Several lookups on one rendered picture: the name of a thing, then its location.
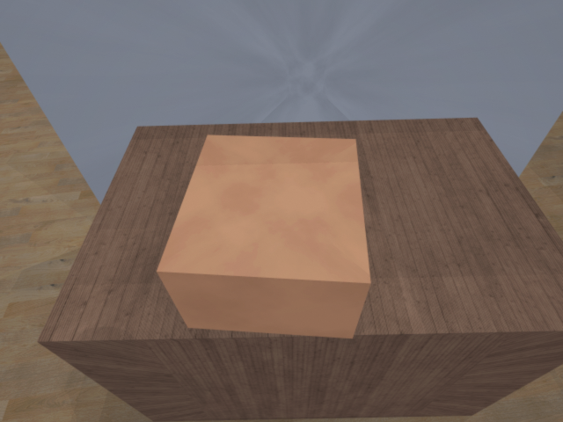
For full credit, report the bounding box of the pedestal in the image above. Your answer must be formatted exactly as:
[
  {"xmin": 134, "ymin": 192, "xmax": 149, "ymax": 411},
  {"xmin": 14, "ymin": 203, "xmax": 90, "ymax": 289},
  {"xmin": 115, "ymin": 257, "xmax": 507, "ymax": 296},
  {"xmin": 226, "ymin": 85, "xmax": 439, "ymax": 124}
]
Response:
[{"xmin": 37, "ymin": 118, "xmax": 563, "ymax": 422}]

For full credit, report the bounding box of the carton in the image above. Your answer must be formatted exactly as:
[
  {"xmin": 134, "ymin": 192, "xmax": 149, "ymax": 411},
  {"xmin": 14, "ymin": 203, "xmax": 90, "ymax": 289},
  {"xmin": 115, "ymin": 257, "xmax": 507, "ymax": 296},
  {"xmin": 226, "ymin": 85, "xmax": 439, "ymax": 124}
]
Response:
[{"xmin": 157, "ymin": 135, "xmax": 371, "ymax": 338}]

